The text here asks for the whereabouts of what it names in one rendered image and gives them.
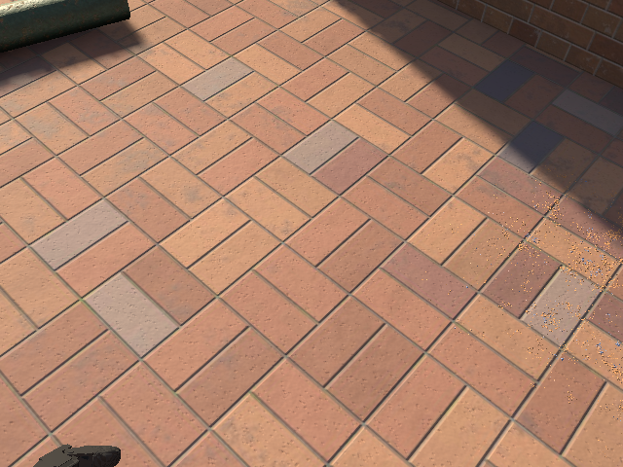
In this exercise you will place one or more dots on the left robot hand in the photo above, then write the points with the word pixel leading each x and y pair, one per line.
pixel 86 456

